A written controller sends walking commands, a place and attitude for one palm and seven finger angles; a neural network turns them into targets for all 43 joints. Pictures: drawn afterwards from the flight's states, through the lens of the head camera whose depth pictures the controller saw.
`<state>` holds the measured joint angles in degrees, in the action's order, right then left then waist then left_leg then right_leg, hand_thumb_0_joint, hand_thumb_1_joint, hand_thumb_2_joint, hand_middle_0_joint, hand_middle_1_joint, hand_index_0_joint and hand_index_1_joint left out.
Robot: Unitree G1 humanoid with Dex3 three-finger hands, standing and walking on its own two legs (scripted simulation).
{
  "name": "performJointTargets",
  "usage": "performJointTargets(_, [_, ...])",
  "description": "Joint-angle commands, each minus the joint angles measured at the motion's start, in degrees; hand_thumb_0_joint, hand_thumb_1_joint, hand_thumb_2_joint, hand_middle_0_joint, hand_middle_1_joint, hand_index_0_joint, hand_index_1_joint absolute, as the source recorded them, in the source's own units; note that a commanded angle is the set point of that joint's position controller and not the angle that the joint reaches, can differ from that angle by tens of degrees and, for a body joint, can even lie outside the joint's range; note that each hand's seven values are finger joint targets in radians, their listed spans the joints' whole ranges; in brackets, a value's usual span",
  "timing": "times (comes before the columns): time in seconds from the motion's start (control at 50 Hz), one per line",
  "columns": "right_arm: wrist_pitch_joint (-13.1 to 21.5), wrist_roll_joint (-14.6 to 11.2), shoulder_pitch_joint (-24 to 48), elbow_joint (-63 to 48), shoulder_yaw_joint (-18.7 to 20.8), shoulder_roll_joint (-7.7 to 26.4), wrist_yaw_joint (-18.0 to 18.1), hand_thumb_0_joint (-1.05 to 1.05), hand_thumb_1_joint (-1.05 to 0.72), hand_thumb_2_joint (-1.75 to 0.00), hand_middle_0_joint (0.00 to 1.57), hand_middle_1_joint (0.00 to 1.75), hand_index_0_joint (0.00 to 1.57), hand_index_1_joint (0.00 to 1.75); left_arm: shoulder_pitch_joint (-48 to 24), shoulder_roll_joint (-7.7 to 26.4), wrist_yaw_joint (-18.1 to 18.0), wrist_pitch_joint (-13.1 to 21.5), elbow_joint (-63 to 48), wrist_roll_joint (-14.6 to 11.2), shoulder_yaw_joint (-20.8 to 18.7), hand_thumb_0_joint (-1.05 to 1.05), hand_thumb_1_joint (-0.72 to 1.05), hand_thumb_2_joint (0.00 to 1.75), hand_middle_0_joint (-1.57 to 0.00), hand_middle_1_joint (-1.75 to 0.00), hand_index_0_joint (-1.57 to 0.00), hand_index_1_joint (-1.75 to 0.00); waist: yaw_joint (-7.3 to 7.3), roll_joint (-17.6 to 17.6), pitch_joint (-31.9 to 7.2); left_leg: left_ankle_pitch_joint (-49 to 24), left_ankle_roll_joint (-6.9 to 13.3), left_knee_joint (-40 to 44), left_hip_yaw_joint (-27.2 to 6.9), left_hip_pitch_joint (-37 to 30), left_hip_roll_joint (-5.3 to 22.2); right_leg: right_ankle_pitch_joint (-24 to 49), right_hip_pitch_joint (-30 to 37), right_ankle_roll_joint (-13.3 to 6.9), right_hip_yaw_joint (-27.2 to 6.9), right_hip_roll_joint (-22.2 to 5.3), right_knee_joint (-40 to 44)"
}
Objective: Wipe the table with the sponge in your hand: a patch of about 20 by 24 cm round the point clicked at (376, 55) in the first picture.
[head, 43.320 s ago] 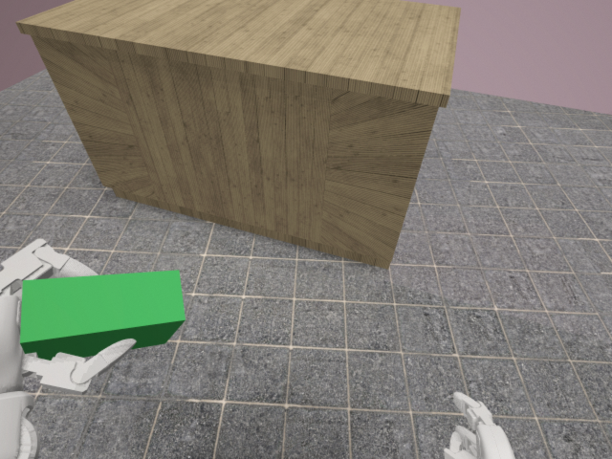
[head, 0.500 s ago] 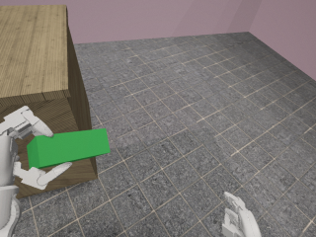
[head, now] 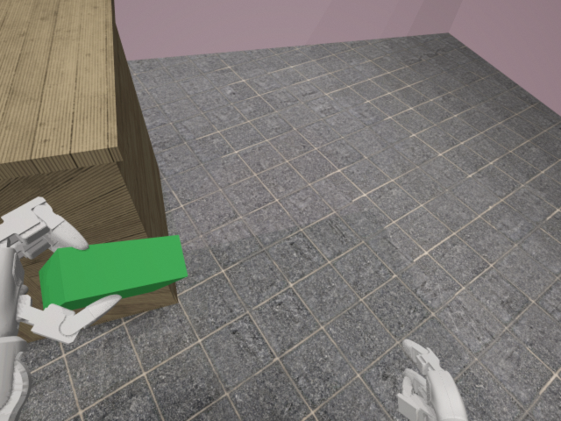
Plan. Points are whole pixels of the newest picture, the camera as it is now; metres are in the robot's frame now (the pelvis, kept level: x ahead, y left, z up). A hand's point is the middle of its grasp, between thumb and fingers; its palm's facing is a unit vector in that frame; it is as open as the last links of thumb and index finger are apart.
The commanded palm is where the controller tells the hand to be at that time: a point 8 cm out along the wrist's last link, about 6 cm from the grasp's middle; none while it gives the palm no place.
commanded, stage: step back with the hand held close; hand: left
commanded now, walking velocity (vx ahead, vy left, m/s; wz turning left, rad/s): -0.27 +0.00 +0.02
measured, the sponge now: (132, 270) +0.26 +0.21 +0.10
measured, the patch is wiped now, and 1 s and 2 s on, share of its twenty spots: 0.75 0.75 0.75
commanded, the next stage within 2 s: stop stepping back and stand still in 0.92 s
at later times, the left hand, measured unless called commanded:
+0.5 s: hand (75, 364) +0.14 +0.20 +0.15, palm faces +0.37 -0.85 -0.37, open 9.1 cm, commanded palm +0.07 +0.25 +0.18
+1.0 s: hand out of the picture +0.04 +0.17 +0.16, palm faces +0.29 -0.84 -0.46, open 9.1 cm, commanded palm -0.02 +0.21 +0.18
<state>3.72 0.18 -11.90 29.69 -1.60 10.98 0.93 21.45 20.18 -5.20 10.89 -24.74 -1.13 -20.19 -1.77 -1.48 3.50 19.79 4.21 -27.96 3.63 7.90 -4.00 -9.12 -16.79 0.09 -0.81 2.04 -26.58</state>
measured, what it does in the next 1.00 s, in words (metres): walks backwards: right foot, then left foot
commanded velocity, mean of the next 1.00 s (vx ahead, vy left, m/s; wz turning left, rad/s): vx -0.32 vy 0.00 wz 0.01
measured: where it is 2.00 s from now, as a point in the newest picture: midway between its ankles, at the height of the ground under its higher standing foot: outside the picture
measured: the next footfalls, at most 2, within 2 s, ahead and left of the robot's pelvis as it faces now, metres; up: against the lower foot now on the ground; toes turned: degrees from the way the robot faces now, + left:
right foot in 0.74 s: -0.11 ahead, -0.16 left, +0.00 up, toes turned -1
left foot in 1.00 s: -0.15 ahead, +0.03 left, +0.00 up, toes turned -2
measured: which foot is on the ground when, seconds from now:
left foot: down 0.00-0.78, up 0.80-0.98, down 1.00-1.00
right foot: down 0.00-0.48, up 0.50-0.72, down 0.74-1.00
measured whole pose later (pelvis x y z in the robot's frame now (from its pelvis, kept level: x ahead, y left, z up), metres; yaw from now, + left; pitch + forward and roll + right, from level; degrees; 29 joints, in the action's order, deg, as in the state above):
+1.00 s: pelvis -0.19 -0.06 +0.00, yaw -2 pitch +5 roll -1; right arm 4.4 0.2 -8.8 31.2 0.3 11.7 2.6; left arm 29.1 24.2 -7.5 12.1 -33.4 -0.6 -21.4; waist 0.0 -2.7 2.2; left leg 14.3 -2.1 -33.1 0.2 20.2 -0.7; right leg -9.2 -20.8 -1.8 0.8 2.8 -25.7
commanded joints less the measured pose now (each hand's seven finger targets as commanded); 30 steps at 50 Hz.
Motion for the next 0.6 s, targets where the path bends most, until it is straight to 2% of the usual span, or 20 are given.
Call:
performJointTargets(0.0, [3.5, 0.2, 4.5, -10.3, 3.1, 7.3, 1.1, 0.00, -0.90, -0.90, 0.20, 0.30, 0.20, 0.30, -4.4, 11.2, -1.2, 5.2, -19.6, -0.6, -6.6, 0.00, 0.10, 1.30, -1.20, -1.60, -1.20, -1.60, -0.30, 8.1, -13.5, -43.0, -8.7, 4.6, -6.1, 7.0, 9.7, 20.5, 16.0, 0.0, -0.7, -2.1, -6.6])
performJointTargets(0.06, [3.6, 0.4, 4.7, -10.5, 3.3, 7.4, 0.9, 0.00, -0.90, -0.90, 0.20, 0.30, 0.20, 0.30, -1.8, 12.5, -1.2, 5.3, -20.1, -0.8, -8.6, 0.00, 0.10, 1.30, -1.20, -1.60, -1.20, -1.60, -0.61, 10.0, -13.2, -42.9, -8.0, 5.9, -6.4, 8.0, 11.4, 12.3, 13.9, 0.2, 0.0, -1.4, -9.8])
performJointTargets(0.12, [3.4, 0.5, 4.2, -10.1, 3.4, 7.5, 0.8, 0.00, -0.90, -0.90, 0.20, 0.30, 0.20, 0.30, -0.3, 11.0, -1.1, 5.4, -17.1, -1.0, -8.5, 0.00, 0.10, 1.30, -1.20, -1.60, -1.20, -1.60, -0.36, 8.9, -10.2, -37.9, -5.9, 6.6, -7.3, 11.5, 13.9, 5.5, 12.5, 0.6, 0.3, -1.5, -10.8])
performJointTargets(0.16, [3.3, 0.5, 4.0, -9.6, 3.5, 7.6, 1.0, 0.00, -0.90, -0.90, 0.20, 0.30, 0.20, 0.30, -0.5, 10.5, -1.1, 5.1, -14.3, -1.0, -8.7, 0.00, 0.10, 1.30, -1.20, -1.60, -1.20, -1.60, -0.25, 6.4, -9.2, -31.6, -4.9, 6.5, -7.2, 14.0, 14.0, 6.7, 12.8, 0.6, -0.5, -1.8, -10.6])
performJointTargets(0.2, [3.1, 0.3, 4.0, -9.2, 3.6, 7.9, 1.2, 0.00, -0.90, -0.90, 0.20, 0.30, 0.20, 0.30, -1.8, 9.6, -1.4, 4.9, -11.3, -0.8, -8.0, 0.00, 0.10, 1.30, -1.20, -1.60, -1.20, -1.60, -0.16, 3.0, -7.9, -19.0, -3.3, 5.4, -7.8, 20.3, 13.5, 12.0, 15.4, 0.4, -3.1, -3.2, -9.7])
performJointTargets(0.22, [3.0, 0.3, 3.8, -9.1, 3.7, 8.2, 1.3, 0.00, -0.90, -0.90, 0.20, 0.30, 0.20, 0.30, -2.7, 9.3, -1.4, 4.9, -10.6, -0.6, -7.6, 0.00, 0.10, 1.30, -1.20, -1.60, -1.20, -1.60, -0.13, 1.5, -7.6, -11.3, -2.9, 3.8, -7.4, 22.8, 11.9, 17.4, 16.4, -0.2, -5.9, -4.4, -8.3])
performJointTargets(0.24, [3.0, 0.2, 3.3, -8.9, 3.8, 8.2, 1.4, 0.00, -0.90, -0.90, 0.20, 0.30, 0.20, 0.30, -3.5, 9.0, -1.3, 4.9, -9.8, -0.5, -6.8, 0.00, 0.10, 1.30, -1.20, -1.60, -1.20, -1.60, 0.04, -2.1, -7.5, -2.3, -3.0, 0.9, -6.4, 23.4, 8.9, 17.4, 14.7, -1.3, -10.0, -6.6, -4.8])
performJointTargets(0.26, [2.9, 0.5, 2.9, -8.8, 4.0, 8.0, 1.4, 0.00, -0.90, -0.90, 0.20, 0.30, 0.20, 0.30, -4.5, 9.7, -1.3, 4.9, -10.3, -0.4, -6.7, 0.00, 0.10, 1.30, -1.20, -1.60, -1.20, -1.60, 0.32, -5.4, -7.4, 4.1, -3.7, -3.6, -5.2, 20.5, 5.4, 12.5, 9.1, -3.0, -15.8, -10.2, 1.9])
performJointTargets(0.28, [2.6, 0.6, 1.9, -8.4, 4.0, 7.8, 1.1, 0.00, -0.90, -0.90, 0.20, 0.30, 0.20, 0.30, -4.6, 9.2, -1.2, 4.7, -10.2, -0.4, -5.6, 0.00, 0.10, 1.30, -1.20, -1.60, -1.20, -1.60, 0.48, -9.4, -7.5, 9.1, -3.8, -9.2, -4.9, 16.6, 2.8, -0.5, 2.4, -4.9, -21.6, -14.4, 9.8])
performJointTargets(0.3, [2.1, 0.7, 1.5, -8.1, 4.0, 7.4, 0.8, 0.00, -0.90, -0.90, 0.20, 0.30, 0.20, 0.30, -5.7, 9.5, -1.3, 4.4, -11.7, -0.2, -4.8, 0.00, 0.10, 1.30, -1.20, -1.60, -1.20, -1.60, 0.32, -11.7, -7.8, 9.0, -3.7, -15.4, -4.6, 11.5, 1.6, -14.2, -3.5, -6.1, -24.9, -17.3, 16.6])
performJointTargets(0.32, [1.8, 0.6, 1.7, -8.0, 3.9, 6.9, 0.7, 0.00, -0.90, -0.90, 0.20, 0.30, 0.20, 0.30, -6.3, 10.5, -1.7, 4.4, -13.1, 0.0, -5.0, 0.00, 0.10, 1.30, -1.20, -1.60, -1.20, -1.60, 0.15, -12.8, -8.5, 8.8, -3.7, -20.9, -4.2, 8.6, 1.2, -22.2, -6.7, -6.8, -24.9, -19.0, 20.7])
performJointTargets(0.36, [1.3, 0.9, 2.9, -7.7, 3.5, 6.7, 0.6, 0.00, -0.90, -0.90, 0.20, 0.30, 0.20, 0.30, -6.1, 12.7, -2.3, 4.6, -16.5, 0.6, -6.4, 0.00, 0.10, 1.30, -1.20, -1.60, -1.20, -1.60, 0.12, -8.9, -11.3, 8.5, -3.5, -19.5, -3.0, 7.2, 1.5, -21.1, -5.4, -6.6, -20.4, -18.2, 20.5])
performJointTargets(0.42, [0.3, 1.0, 1.8, -6.9, 2.7, 6.6, 1.0, 0.00, -0.90, -0.90, 0.20, 0.30, 0.20, 0.30, -1.9, 12.5, -3.1, 4.8, -19.0, 0.2, -6.7, 0.00, 0.10, 1.30, -1.20, -1.60, -1.20, -1.60, 1.10, 2.6, -13.8, 2.6, -3.8, 1.4, -0.1, 4.6, -0.2, -13.8, 0.2, -2.0, -8.2, -10.1, 12.3])
performJointTargets(0.44, [0.4, 1.1, 1.8, -7.0, 3.1, 7.8, 1.3, 0.00, -0.90, -0.90, 0.20, 0.30, 0.20, 0.30, -1.6, 13.1, -3.1, 5.5, -20.3, -0.1, -7.2, 0.00, 0.10, 1.30, -1.20, -1.60, -1.20, -1.60, 1.37, 11.0, -12.6, 4.4, -2.0, 9.7, -6.4, 8.7, 4.2, -12.8, 2.1, 0.1, -4.8, -5.3, 3.9])
performJointTargets(0.46, [1.1, 0.9, 3.2, -7.8, 3.2, 8.7, 1.6, 0.00, -0.90, -0.90, 0.20, 0.30, 0.20, 0.30, -1.2, 14.0, -3.1, 5.9, -21.8, 0.5, -8.2, 0.00, 0.10, 1.30, -1.20, -1.60, -1.20, -1.60, 0.85, 21.8, -11.0, 1.9, 1.3, 15.4, -18.3, 14.7, 14.6, -8.9, 2.9, 2.0, -0.2, 0.0, -12.3])
performJointTargets(0.48, [2.8, 0.6, 3.9, -8.1, 3.2, 7.0, 1.9, 0.00, -0.90, -0.90, 0.20, 0.30, 0.20, 0.30, -1.1, 14.3, -3.4, 5.9, -20.9, 0.6, -10.1, 0.00, 0.10, 1.30, -1.20, -1.60, -1.20, -1.60, 0.19, 19.6, -10.1, -5.9, 5.4, 16.2, -21.7, 17.8, 22.2, -10.8, 0.5, 2.3, 0.9, 1.7, -26.3])
performJointTargets(0.5, [4.3, 0.5, 3.3, -7.8, 3.8, 6.1, 2.1, 0.00, -0.90, -0.90, 0.20, 0.30, 0.20, 0.30, -1.3, 14.8, -3.6, 5.9, -20.9, -0.2, -11.1, 0.00, 0.10, 1.30, -1.20, -1.60, -1.20, -1.60, 0.10, 13.0, -11.0, -16.1, 6.5, 14.5, -18.5, 16.6, 22.6, -14.0, -1.4, 1.7, -1.2, 2.0, -32.6])
performJointTargets(0.52, [4.8, 0.5, 2.6, -7.1, 4.8, 7.0, 2.0, 0.00, -0.90, -0.90, 0.20, 0.30, 0.20, 0.30, 0.4, 14.1, -3.1, 5.8, -19.5, -1.1, -11.5, 0.00, 0.10, 1.30, -1.20, -1.60, -1.20, -1.60, 0.48, 11.3, -11.1, -19.8, 6.3, 13.2, -17.2, 14.8, 22.1, -16.4, -3.4, 1.4, -2.4, 1.9, -34.7])
performJointTargets(0.56, [5.9, 0.3, 2.7, -6.1, 5.1, 7.6, 1.5, 0.00, -0.90, -0.90, 0.20, 0.30, 0.20, 0.30, -0.8, 12.4, -2.9, 5.7, -20.0, -1.2, -10.0, 0.00, 0.10, 1.30, -1.20, -1.60, -1.20, -1.60, 0.26, 9.7, -9.2, -36.7, 4.7, 7.1, -11.9, 5.1, 20.0, -15.7, -7.9, 1.7, -0.7, 0.5, -25.8])
performJointTargets(0.58, [6.5, 0.3, 2.1, -4.9, 5.2, 8.1, 1.1, 0.00, -0.90, -0.90, 0.20, 0.30, 0.20, 0.30, 1.3, 9.9, -2.9, 5.4, -16.4, -0.6, -7.7, 0.00, 0.10, 1.30, -1.20, -1.60, -1.20, -1.60, 0.41, 10.4, -8.3, -40.4, 3.6, 5.0, -10.9, 1.9, 19.8, -14.0, -8.3, 1.6, 0.3, -0.4, -19.9])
